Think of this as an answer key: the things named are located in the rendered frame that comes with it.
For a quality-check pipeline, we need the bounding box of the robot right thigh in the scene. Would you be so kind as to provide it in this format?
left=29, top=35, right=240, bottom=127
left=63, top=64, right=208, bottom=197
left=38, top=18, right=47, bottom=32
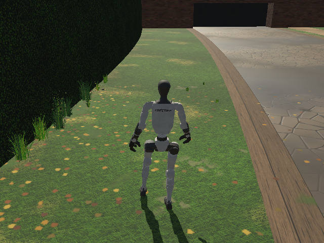
left=166, top=142, right=179, bottom=179

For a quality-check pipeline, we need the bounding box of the left robot hand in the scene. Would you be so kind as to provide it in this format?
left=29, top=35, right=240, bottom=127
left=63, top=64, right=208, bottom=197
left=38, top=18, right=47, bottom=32
left=129, top=140, right=141, bottom=152

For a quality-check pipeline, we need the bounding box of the left robot forearm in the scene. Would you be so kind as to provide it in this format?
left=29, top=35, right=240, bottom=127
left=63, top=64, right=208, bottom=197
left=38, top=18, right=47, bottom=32
left=131, top=122, right=142, bottom=142

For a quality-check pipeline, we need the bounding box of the right robot forearm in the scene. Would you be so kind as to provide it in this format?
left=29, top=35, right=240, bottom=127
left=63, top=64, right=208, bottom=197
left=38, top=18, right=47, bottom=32
left=183, top=122, right=190, bottom=138

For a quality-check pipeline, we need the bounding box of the left robot upper arm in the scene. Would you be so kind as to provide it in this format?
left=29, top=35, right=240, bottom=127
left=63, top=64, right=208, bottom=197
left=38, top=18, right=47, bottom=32
left=138, top=101, right=153, bottom=130

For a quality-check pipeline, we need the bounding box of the robot left thigh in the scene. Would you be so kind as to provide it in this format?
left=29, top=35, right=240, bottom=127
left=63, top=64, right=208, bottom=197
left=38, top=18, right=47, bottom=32
left=144, top=140, right=155, bottom=166

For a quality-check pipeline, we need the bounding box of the right robot hand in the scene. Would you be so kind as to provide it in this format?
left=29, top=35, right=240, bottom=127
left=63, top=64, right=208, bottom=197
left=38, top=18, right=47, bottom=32
left=179, top=135, right=191, bottom=144

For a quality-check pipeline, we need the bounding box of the robot thigh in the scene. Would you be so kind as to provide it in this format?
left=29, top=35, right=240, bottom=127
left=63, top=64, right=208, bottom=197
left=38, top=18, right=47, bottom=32
left=166, top=142, right=179, bottom=179
left=144, top=140, right=155, bottom=166

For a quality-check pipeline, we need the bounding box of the right robot upper arm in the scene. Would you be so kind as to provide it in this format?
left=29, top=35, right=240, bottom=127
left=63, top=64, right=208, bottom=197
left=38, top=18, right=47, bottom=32
left=174, top=102, right=188, bottom=129

